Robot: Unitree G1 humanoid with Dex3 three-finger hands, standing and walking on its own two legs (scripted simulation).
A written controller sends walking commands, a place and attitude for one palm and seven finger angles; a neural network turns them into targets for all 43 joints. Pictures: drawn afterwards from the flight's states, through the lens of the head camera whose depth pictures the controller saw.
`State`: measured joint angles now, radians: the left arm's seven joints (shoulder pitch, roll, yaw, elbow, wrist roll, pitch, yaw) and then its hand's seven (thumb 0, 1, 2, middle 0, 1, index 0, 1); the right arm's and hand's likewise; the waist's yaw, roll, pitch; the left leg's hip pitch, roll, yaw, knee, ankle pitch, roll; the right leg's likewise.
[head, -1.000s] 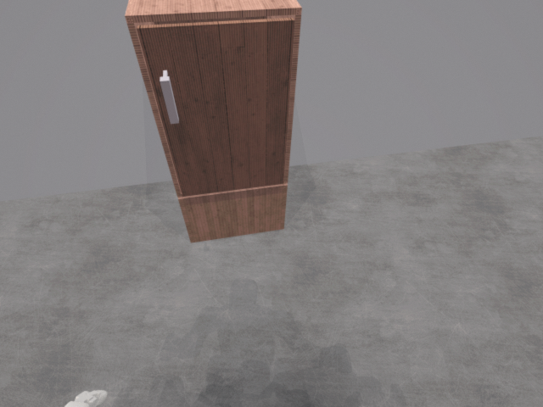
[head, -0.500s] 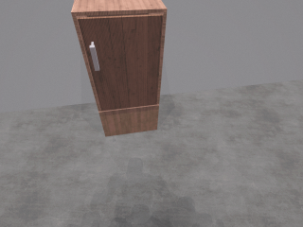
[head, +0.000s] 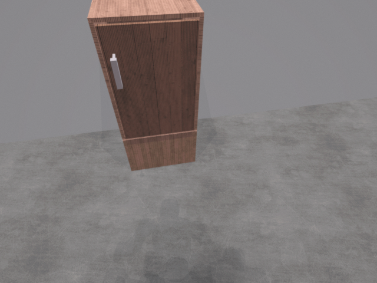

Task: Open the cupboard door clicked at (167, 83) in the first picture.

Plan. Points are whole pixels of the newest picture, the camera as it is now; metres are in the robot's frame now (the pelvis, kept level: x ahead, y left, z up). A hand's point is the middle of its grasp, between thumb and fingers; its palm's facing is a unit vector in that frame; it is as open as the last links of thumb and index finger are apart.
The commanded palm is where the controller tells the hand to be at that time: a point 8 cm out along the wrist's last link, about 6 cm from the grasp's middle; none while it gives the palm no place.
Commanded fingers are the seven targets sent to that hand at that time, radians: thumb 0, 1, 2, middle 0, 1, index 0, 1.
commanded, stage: look at it before walking up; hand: left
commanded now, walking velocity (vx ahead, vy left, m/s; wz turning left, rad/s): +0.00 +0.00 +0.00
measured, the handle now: (116, 71) +0.87 +0.34 -0.02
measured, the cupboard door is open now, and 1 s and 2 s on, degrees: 0 0 0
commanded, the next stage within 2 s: turn to face it in 0.54 s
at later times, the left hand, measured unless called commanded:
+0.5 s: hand out of the picture +0.07 +0.25 -0.16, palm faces -0.04 -0.94 -0.34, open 7.4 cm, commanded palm none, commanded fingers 0.00 0.90 0.90 -0.20 -0.30 -0.20 -0.30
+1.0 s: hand out of the picture +0.05 +0.23 -0.18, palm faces +0.05 -0.96 -0.27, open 7.4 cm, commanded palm none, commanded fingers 0.00 0.90 0.90 -0.20 -0.30 -0.20 -0.30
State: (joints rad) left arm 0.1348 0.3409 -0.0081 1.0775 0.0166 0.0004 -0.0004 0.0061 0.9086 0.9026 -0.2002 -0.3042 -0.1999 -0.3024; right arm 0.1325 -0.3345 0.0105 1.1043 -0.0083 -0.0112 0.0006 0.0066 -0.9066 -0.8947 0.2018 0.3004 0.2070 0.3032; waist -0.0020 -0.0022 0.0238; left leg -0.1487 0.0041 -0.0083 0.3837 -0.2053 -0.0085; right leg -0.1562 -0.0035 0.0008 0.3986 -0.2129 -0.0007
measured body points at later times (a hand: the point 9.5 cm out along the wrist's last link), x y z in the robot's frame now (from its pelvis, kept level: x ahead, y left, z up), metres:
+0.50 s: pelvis +0.00 +0.00 +0.00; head +0.01 +0.00 +0.45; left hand +0.07 +0.30 -0.13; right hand +0.07 -0.30 -0.13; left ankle +0.00 +0.13 -0.74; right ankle +0.00 -0.12 -0.74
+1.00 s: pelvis -0.01 +0.01 -0.01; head +0.01 +0.02 +0.44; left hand +0.05 +0.28 -0.16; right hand +0.07 -0.25 -0.15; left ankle +0.00 +0.13 -0.74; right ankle +0.00 -0.12 -0.74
